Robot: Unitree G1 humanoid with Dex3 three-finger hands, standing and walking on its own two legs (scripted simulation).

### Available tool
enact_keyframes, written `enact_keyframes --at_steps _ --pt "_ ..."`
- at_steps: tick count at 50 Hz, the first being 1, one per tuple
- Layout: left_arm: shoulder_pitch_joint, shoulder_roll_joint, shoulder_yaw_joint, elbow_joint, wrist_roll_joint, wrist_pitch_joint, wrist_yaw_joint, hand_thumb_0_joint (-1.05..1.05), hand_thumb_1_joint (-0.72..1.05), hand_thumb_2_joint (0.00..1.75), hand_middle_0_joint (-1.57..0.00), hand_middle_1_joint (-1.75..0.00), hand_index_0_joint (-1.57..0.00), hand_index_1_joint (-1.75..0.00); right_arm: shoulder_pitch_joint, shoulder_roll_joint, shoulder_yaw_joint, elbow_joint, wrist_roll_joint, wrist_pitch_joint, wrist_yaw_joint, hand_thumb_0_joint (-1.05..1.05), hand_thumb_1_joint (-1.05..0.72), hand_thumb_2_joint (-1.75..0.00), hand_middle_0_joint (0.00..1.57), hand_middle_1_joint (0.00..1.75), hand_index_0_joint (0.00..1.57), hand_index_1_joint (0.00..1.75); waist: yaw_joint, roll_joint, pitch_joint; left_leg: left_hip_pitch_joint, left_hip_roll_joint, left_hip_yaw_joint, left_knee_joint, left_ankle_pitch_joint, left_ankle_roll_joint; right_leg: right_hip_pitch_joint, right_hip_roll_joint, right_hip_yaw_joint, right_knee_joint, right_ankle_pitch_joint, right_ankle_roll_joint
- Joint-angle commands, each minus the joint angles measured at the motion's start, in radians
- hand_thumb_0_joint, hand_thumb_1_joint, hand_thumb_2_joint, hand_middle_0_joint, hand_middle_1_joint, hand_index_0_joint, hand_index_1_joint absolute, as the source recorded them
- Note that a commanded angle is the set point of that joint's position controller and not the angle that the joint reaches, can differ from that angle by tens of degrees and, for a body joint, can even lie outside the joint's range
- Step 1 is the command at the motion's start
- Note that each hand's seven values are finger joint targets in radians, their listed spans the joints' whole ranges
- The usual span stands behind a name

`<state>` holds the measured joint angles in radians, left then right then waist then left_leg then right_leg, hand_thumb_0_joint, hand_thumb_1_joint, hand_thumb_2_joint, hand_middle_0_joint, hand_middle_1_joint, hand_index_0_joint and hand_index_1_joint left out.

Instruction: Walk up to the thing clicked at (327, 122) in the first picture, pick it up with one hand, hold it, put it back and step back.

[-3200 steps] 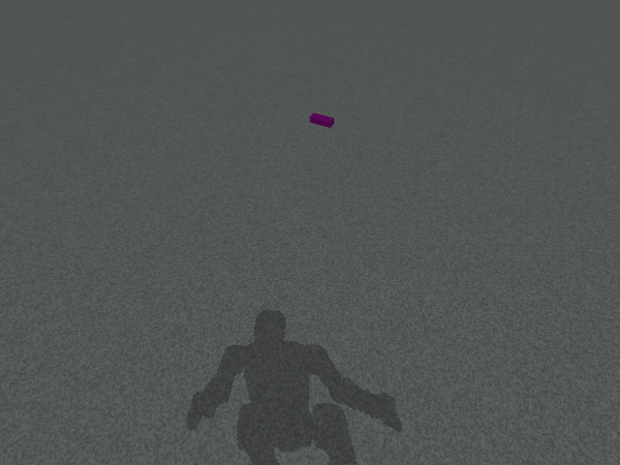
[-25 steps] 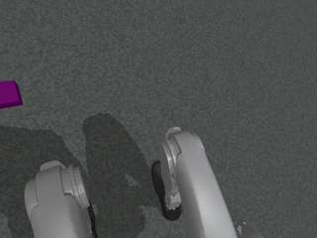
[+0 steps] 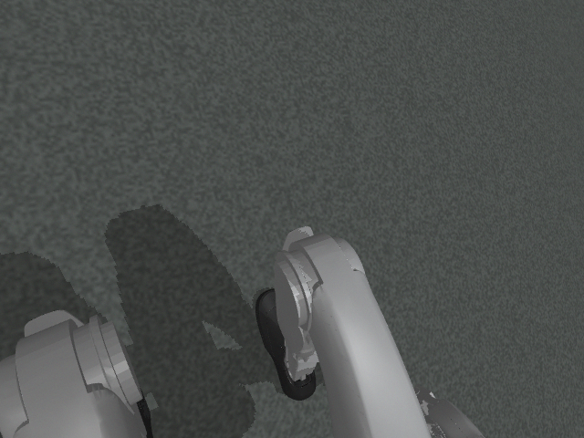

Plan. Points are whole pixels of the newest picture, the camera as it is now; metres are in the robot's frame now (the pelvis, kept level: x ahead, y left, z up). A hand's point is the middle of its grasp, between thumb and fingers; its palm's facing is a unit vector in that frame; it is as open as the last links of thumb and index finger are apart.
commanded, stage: rest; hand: left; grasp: from above
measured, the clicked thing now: out of the picture +0.48 +0.34 -0.26
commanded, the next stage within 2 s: open in 0.58 s
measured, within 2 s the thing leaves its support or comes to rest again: rests again in 0.26 s
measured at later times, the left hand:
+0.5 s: hand out of the picture +0.47 +0.34 -0.24, palm faces -0.44 -0.14 -0.89, open 8.3 cm
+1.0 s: hand out of the picture +0.47 +0.34 -0.24, palm faces -0.42 -0.14 -0.90, open 9.8 cm
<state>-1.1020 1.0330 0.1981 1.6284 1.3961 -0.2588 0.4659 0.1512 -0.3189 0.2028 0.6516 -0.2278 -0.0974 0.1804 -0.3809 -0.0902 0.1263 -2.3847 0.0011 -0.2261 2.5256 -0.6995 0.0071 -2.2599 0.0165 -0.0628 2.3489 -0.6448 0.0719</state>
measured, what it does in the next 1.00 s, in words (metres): stands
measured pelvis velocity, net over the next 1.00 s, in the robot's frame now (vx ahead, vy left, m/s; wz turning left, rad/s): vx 0.00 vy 0.00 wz -0.04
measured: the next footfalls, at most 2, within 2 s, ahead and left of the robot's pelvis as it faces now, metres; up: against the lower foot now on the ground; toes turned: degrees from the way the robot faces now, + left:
none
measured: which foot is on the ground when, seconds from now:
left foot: down 0.00-1.00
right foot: down 0.00-1.00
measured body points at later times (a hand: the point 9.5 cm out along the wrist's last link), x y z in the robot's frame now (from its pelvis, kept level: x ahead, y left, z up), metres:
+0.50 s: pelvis +0.00 +0.00 -0.01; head +0.27 +0.13 +0.32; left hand +0.49 +0.34 -0.19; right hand +0.04 -0.26 -0.05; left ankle +0.06 +0.12 -0.27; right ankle +0.12 -0.15 -0.27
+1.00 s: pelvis +0.00 +0.00 -0.01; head +0.27 +0.13 +0.32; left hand +0.49 +0.34 -0.19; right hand +0.04 -0.26 -0.05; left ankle +0.06 +0.12 -0.27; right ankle +0.12 -0.15 -0.27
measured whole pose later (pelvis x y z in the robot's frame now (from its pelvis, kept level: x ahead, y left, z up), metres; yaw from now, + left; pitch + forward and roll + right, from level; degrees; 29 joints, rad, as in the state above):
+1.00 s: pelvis +0.00 +0.00 -0.01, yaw -2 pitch +27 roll -16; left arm -1.10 1.11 0.15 1.71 1.36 -0.25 0.54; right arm 0.12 -0.35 0.29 0.63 -0.25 -0.18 0.23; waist -0.40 -0.13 0.17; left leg -2.37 0.01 -0.27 2.58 -0.71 0.01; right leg -2.24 0.04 -0.10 2.36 -0.63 0.08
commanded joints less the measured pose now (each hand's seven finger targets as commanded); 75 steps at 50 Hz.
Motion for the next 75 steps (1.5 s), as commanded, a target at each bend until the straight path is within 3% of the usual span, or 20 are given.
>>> enact_keyframes --at_steps 1,3,5,7,8,13,14,18,19,24,26,34,38,39,44,48,50,51,60,75 --pt "-0.318 0.266 -0.004 -0.144 -0.023 -0.007 0.069 0.0 0.95 0.32 -1.22 -0.3 -1.25 -0.26 0.199 -0.329 -0.08 0.003 -0.012 -0.003 -0.01 0.0 -0.89 -0.89 0.2 0.3 0.2 0.3 -0.035 0.558 -0.705 0.615 0.02 0.111 -0.257 0.27 -0.006 0.317 0.038 -0.181 -0.164 0.269 -0.092" --pt "-0.318 0.314 0.018 -0.132 -0.015 -0.003 0.074 0.0 0.95 0.35 -1.21 -0.32 -1.25 -0.28 0.21 -0.341 -0.075 0.012 -0.014 -0.008 -0.008 0.0 -0.89 -0.89 0.2 0.3 0.2 0.3 -0.047 0.549 -0.674 0.593 0.021 0.114 -0.238 0.255 -0.004 0.305 0.04 -0.18 -0.156 0.259 -0.093" --pt "-0.317 0.297 0.005 -0.139 -0.02 -0.005 0.081 0.0 0.91 0.36 -1.2 -0.3 -1.23 -0.27 0.187 -0.346 -0.071 0.002 -0.015 -0.011 -0.011 0.0 -0.89 -0.89 0.2 0.3 0.2 0.3 -0.037 0.574 -0.681 0.617 0.023 0.1 -0.254 0.264 -0.012 0.295 0.04 -0.19 -0.149 0.258 -0.095" --pt "-0.317 0.319 0.015 -0.127 -0.011 -0.001 0.087 0.0 0.91 0.36 -1.19 -0.33 -1.22 -0.3 0.197 -0.352 -0.067 -0.003 -0.022 -0.019 -0.004 0.0 -0.89 -0.89 0.2 0.3 0.2 0.3 -0.051 0.572 -0.651 0.616 0.027 0.098 -0.247 0.246 -0.013 0.28 0.04 -0.191 -0.142 0.245 -0.094" --pt "-0.301 0.33 0.024 -0.125 -0.012 0.001 0.094 0.0 0.89 0.37 -1.18 -0.31 -1.21 -0.29 0.194 -0.344 -0.064 0.009 -0.022 -0.018 -0.005 0.0 -0.89 -0.89 0.2 0.3 0.2 0.3 -0.036 0.577 -0.668 0.61 0.026 0.1 -0.252 0.245 -0.01 0.302 0.047 -0.191 -0.146 0.248 -0.092" --pt "-0.302 0.308 0.003 -0.121 -0.019 0.004 0.093 0.0 0.84 0.39 -1.15 -0.34 -1.17 -0.31 0.186 -0.356 -0.06 -0.004 -0.028 -0.032 0.004 0.0 -0.89 -0.9 0.2 0.3 0.2 0.3 -0.061 0.581 -0.645 0.621 0.03 0.091 -0.237 0.266 -0.015 0.286 0.046 -0.197 -0.137 0.265 -0.09" --pt "-0.298 0.326 0.016 -0.112 -0.028 0.004 0.097 0.0 0.83 0.39 -1.14 -0.33 -1.17 -0.31 0.176 -0.345 -0.051 0.003 -0.024 -0.034 0.004 0.0 -0.89 -0.9 0.2 0.3 0.2 0.3 -0.05 0.571 -0.642 0.603 0.032 0.088 -0.238 0.247 -0.012 0.295 0.048 -0.196 -0.141 0.254 -0.091" --pt "-0.29 0.325 0.006 -0.108 -0.031 0.004 0.096 0.0 0.81 0.42 -1.12 -0.35 -1.15 -0.33 0.179 -0.345 -0.042 0.006 -0.027 -0.043 0.011 0.0 -0.89 -0.9 0.2 0.3 0.2 0.3 -0.055 0.569 -0.635 0.592 0.031 0.087 -0.23 0.254 -0.011 0.31 0.051 -0.198 -0.14 0.265 -0.088" --pt "-0.285 0.298 -0.017 -0.113 -0.039 0.003 0.094 0.0 0.81 0.42 -1.13 -0.35 -1.15 -0.33 0.164 -0.359 -0.047 -0.008 -0.028 -0.046 0.011 0.0 -0.89 -0.9 0.2 0.3 0.2 0.3 -0.056 0.567 -0.641 0.602 0.032 0.082 -0.235 0.26 -0.013 0.308 0.051 -0.201 -0.14 0.268 -0.088" --pt "-0.284 0.33 0.001 -0.101 -0.035 -0.007 0.096 0.0 0.77 0.42 -1.08 -0.39 -1.11 -0.36 0.165 -0.369 -0.039 -0.012 -0.029 -0.051 0.021 0.0 -0.89 -0.9 0.2 0.3 0.2 0.3 -0.064 0.581 -0.599 0.598 0.035 0.065 -0.238 0.255 -0.021 0.28 0.047 -0.21 -0.127 0.252 -0.092" --pt "-0.268 0.339 0.003 -0.099 -0.032 -0.009 0.101 0.0 0.75 0.44 -1.08 -0.38 -1.1 -0.36 0.155 -0.361 -0.033 -0.013 -0.026 -0.05 0.022 0.0 -0.89 -0.9 0.2 0.3 0.2 0.3 -0.053 0.574 -0.611 0.595 0.036 0.068 -0.236 0.25 -0.019 0.294 0.052 -0.207 -0.129 0.252 -0.091" --pt "-0.268 0.33 -0.014 -0.069 -0.037 -0.009 0.118 0.0 0.74 0.46 -1.06 -0.42 -1.08 -0.4 0.157 -0.371 -0.022 -0.014 -0.03 -0.064 0.03 0.0 -0.89 -0.9 0.2 0.3 0.2 0.3 -0.071 0.552 -0.587 0.572 0.038 0.063 -0.233 0.242 -0.014 0.306 0.055 -0.212 -0.129 0.259 -0.085" --pt "-0.271 0.343 -0.013 -0.079 -0.039 -0.011 0.12 0.0 0.42 0.44 -0.76 -0.45 -0.78 -0.42 0.152 -0.366 -0.018 -0.013 -0.028 -0.071 0.031 0.0 -0.88 -0.89 0.2 0.3 0.2 0.3 -0.068 0.554 -0.598 0.575 0.04 0.063 -0.234 0.22 -0.012 0.31 0.058 -0.21 -0.138 0.245 -0.082" --pt "-0.276 0.32 -0.031 -0.081 -0.04 -0.01 0.118 0.0 0.34 0.45 -0.71 -0.48 -0.73 -0.45 0.155 -0.371 -0.023 -0.019 -0.027 -0.075 0.033 0.0 -0.88 -0.89 0.2 0.3 0.2 0.3 -0.075 0.562 -0.597 0.589 0.041 0.063 -0.237 0.217 -0.014 0.308 0.056 -0.208 -0.137 0.245 -0.082" --pt "-0.263 0.316 -0.033 -0.061 -0.048 -0.002 0.119 0.0 0.08 0.51 -0.55 -0.53 -0.57 -0.52 0.155 -0.359 -0.012 -0.005 -0.022 -0.084 0.037 0.0 -0.88 -0.9 0.2 0.3 0.2 0.3 -0.073 0.548 -0.586 0.577 0.041 0.065 -0.224 0.248 -0.013 0.317 0.056 -0.209 -0.135 0.269 -0.079" --pt "-0.248 0.311 -0.037 -0.032 -0.053 0.002 0.11 0.0 -0.02 0.6 -0.48 -0.61 -0.49 -0.6 0.152 -0.366 -0.012 -0.013 -0.021 -0.084 0.037 0.0 -0.88 -0.9 0.2 0.3 0.2 0.3 -0.074 0.537 -0.56 0.553 0.04 0.055 -0.243 0.202 -0.012 0.295 0.054 -0.215 -0.142 0.233 -0.081" --pt "-0.257 0.285 -0.064 -0.034 -0.057 0.002 0.101 0.0 -0.06 0.63 -0.45 -0.63 -0.46 -0.62 0.145 -0.373 -0.021 -0.011 -0.016 -0.084 0.036 0.0 -0.88 -0.9 0.2 0.3 0.2 0.3 -0.077 0.544 -0.559 0.544 0.039 0.057 -0.24 0.2 -0.013 0.294 0.055 -0.21 -0.142 0.234 -0.082" --pt "-0.243 0.304 -0.044 -0.015 -0.062 0.004 0.101 0.0 -0.1 0.66 -0.42 -0.66 -0.43 -0.66 0.15 -0.36 -0.008 -0.011 -0.019 -0.082 0.036 0.0 -0.88 -0.9 0.2 0.3 0.2 0.3 -0.07 0.526 -0.567 0.543 0.039 0.053 -0.247 0.192 -0.011 0.31 0.057 -0.211 -0.147 0.229 -0.081" --pt "-0.247 0.3 -0.061 -0.038 -0.065 -0.007 0.083 0.0 -0.27 0.78 -0.27 -0.81 -0.28 -0.8 0.147 -0.368 -0.006 -0.019 -0.016 -0.071 0.032 0.0 -0.89 -0.9 0.2 0.3 0.2 0.3 -0.077 0.543 -0.563 0.555 0.042 0.053 -0.25 0.205 -0.013 0.307 0.055 -0.208 -0.151 0.235 -0.082" --pt "-0.248 0.329 -0.043 -0.047 -0.06 -0.015 0.098 0.0 -0.49 0.97 -0.08 -0.99 -0.08 -0.98 0.153 -0.36 0.015 -0.011 -0.022 -0.07 0.027 0.0 -0.88 -0.9 0.2 0.3 0.2 0.3 -0.082 0.545 -0.564 0.556 0.045 0.052 -0.246 0.218 -0.016 0.309 0.051 -0.209 -0.156 0.242 -0.081"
